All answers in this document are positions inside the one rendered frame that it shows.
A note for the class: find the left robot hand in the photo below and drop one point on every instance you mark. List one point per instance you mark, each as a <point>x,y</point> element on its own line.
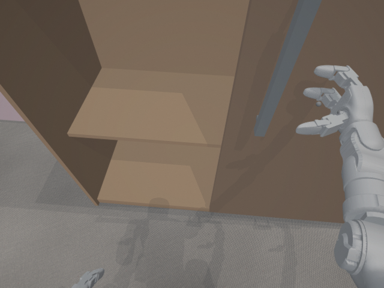
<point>88,279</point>

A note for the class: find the robot right upper arm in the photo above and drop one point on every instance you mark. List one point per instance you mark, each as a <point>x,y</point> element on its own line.
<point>360,251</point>

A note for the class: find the right robot hand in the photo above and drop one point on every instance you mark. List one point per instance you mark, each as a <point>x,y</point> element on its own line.
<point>356,103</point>

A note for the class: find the wardrobe door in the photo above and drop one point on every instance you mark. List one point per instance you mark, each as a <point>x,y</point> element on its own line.
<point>285,174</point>

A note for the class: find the right robot forearm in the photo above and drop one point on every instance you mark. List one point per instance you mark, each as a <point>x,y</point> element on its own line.
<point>362,150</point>

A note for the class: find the handle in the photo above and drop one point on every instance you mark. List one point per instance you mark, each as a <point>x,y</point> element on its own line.
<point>299,27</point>

